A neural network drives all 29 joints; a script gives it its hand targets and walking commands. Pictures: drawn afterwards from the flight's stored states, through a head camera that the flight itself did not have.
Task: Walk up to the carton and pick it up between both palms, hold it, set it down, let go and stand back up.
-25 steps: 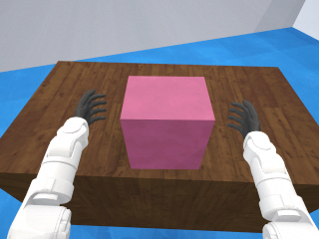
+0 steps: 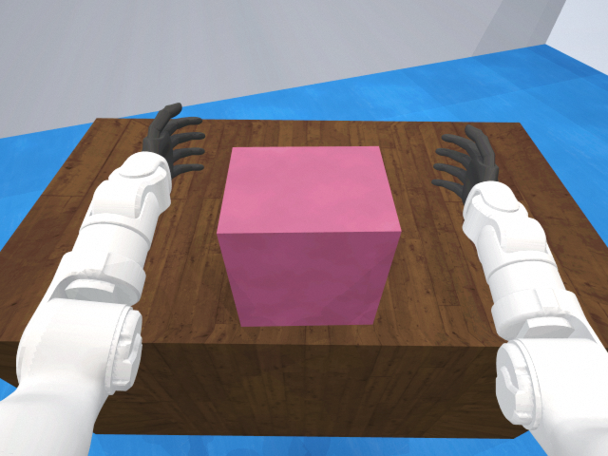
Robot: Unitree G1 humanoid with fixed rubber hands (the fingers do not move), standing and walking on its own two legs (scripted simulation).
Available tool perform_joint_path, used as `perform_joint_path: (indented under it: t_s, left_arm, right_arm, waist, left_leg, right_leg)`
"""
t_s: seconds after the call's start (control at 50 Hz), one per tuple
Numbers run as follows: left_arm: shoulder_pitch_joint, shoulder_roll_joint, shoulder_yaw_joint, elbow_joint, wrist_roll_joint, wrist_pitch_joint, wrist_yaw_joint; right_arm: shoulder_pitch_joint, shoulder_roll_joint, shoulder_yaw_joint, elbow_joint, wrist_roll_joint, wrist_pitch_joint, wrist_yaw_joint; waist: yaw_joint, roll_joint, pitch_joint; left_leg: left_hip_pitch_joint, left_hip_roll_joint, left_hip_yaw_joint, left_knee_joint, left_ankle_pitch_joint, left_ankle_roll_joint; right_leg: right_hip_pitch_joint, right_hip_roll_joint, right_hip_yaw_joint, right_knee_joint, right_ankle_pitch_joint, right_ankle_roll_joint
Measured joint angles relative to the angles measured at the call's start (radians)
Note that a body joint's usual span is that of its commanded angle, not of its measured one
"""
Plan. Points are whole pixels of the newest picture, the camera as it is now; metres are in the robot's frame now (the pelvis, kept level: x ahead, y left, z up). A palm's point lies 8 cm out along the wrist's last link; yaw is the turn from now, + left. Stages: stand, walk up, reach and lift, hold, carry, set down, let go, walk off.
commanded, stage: reach and lift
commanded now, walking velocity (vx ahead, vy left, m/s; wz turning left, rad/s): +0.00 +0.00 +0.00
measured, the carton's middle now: (306, 240) +0.47 -0.02 +0.00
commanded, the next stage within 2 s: none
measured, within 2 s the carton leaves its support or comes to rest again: neither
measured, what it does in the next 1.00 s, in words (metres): stands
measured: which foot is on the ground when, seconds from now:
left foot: down 0.00-1.00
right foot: down 0.00-1.00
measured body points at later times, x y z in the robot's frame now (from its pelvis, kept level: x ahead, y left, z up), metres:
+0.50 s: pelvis +0.00 +0.00 +0.00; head +0.04 +0.00 +0.44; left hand +0.48 +0.17 +0.12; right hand +0.44 -0.21 +0.11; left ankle -0.06 +0.13 -0.74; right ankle +0.07 -0.13 -0.74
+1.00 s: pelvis -0.02 -0.01 -0.03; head +0.07 -0.02 +0.41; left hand +0.47 +0.15 +0.06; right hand +0.43 -0.23 +0.03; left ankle -0.06 +0.13 -0.74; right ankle +0.07 -0.13 -0.74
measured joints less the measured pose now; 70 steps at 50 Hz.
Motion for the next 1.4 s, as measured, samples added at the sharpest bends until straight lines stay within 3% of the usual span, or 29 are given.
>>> perform_joint_path:
  t_s: [0.16,0.3,0.6,0.76,0.86,0.98,1.1,1.24,1.4]
  left_arm:
    - [-0.114,-0.003,-0.023,0.152,-0.001,-0.026,0.007]
    - [-0.135,-0.001,-0.044,0.258,0.005,-0.115,-0.001]
    - [-0.045,-0.065,-0.1,0.453,0.002,-0.401,0.004]
    - [-0.071,-0.083,-0.114,0.59,-0.049,-0.586,0.004]
    - [-0.104,-0.075,-0.156,0.641,-0.088,-0.654,0.003]
    - [-0.151,-0.081,-0.186,0.705,-0.13,-0.672,-0.001]
    - [-0.149,-0.086,-0.195,0.698,-0.156,-0.689,0.0]
    - [-0.157,-0.086,-0.184,0.681,-0.126,-0.681,-0.007]
    - [-0.128,-0.095,-0.128,0.638,-0.052,-0.677,0.01]
  right_arm:
    - [-0.102,0.004,0.005,0.121,-0.005,-0.008,-0.002]
    - [-0.146,0.028,0.018,0.22,-0.009,-0.059,-0.002]
    - [-0.073,0.102,-0.016,0.387,-0.074,-0.289,0.005]
    - [-0.045,0.095,0.003,0.42,-0.07,-0.413,0.003]
    - [-0.06,0.088,0.029,0.463,-0.052,-0.455,0.01]
    - [-0.095,0.074,0.056,0.497,-0.022,-0.466,0.004]
    - [-0.119,0.062,0.081,0.469,-0.002,-0.462,-0.007]
    - [-0.156,0.091,0.079,0.484,-0.007,-0.434,-0.019]
    - [-0.13,0.189,-0.017,0.435,-0.101,-0.447,-0.054]
  waist:
    - [-0.009,0.002,-0.02]
    - [-0.013,-0.004,-0.038]
    - [-0.006,0.004,-0.082]
    - [-0.004,0.016,-0.117]
    - [-0.003,0.018,-0.147]
    - [0.004,0.022,-0.174]
    - [0.005,0.026,-0.204]
    - [-0.002,0.007,-0.178]
    - [-0.005,0.014,-0.183]
  left_leg:
    - [-0.027,-0.002,-0.006,0.01,-0.003,0.002]
    - [-0.054,-0.001,-0.008,0.019,-0.005,-0.001]
    - [-0.21,0.001,-0.03,0.115,-0.033,-0.012]
    - [-0.364,-0.011,-0.029,0.201,-0.051,-0.01]
    - [-0.45,-0.017,-0.019,0.247,-0.06,-0.011]
    - [-0.517,-0.014,-0.012,0.297,-0.077,-0.011]
    - [-0.564,-0.012,-0.016,0.336,-0.092,-0.016]
    - [-0.547,-0.009,-0.031,0.337,-0.092,-0.023]
    - [-0.543,-0.014,-0.042,0.309,-0.076,-0.025]
  right_leg:
    - [-0.022,-0.003,-0.005,0.003,-0.002,0.001]
    - [-0.045,-0.002,-0.007,0.008,-0.002,-0.001]
    - [-0.187,-0.006,-0.026,0.086,-0.027,-0.009]
    - [-0.348,-0.022,-0.02,0.183,-0.049,-0.009]
    - [-0.441,-0.028,-0.007,0.234,-0.056,-0.012]
    - [-0.512,-0.026,0.002,0.283,-0.068,-0.015]
    - [-0.562,-0.026,-0.001,0.329,-0.087,-0.02]
    - [-0.543,-0.025,-0.015,0.336,-0.095,-0.029]
    - [-0.532,-0.031,-0.025,0.309,-0.085,-0.029]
